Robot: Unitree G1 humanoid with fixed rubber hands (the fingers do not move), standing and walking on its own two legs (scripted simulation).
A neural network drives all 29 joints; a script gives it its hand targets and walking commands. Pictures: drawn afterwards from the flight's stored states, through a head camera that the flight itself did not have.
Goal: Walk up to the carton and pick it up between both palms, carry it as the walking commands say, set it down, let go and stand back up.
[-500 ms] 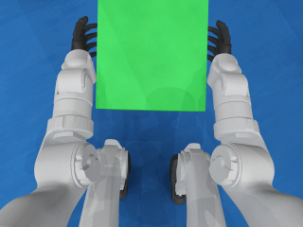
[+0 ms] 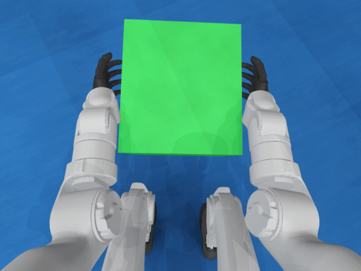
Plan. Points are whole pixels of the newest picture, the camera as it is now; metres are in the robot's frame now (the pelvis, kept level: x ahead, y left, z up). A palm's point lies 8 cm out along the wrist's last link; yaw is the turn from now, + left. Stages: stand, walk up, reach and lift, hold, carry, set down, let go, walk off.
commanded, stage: reach and lift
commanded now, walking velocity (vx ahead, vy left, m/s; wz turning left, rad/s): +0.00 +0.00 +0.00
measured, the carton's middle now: (180, 99) +0.50 +0.02 -0.12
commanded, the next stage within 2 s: none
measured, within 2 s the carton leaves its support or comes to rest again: neither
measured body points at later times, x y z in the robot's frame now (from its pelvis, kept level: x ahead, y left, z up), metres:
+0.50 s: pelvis +0.02 +0.00 +0.07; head +0.22 +0.01 +0.47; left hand +0.47 +0.18 +0.02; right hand +0.48 -0.14 +0.02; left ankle +0.11 +0.12 -0.50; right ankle +0.10 -0.13 -0.50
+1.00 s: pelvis +0.04 +0.00 +0.13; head +0.20 +0.01 +0.56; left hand +0.45 +0.17 +0.09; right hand +0.46 -0.15 +0.10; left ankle +0.11 +0.12 -0.50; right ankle +0.10 -0.13 -0.50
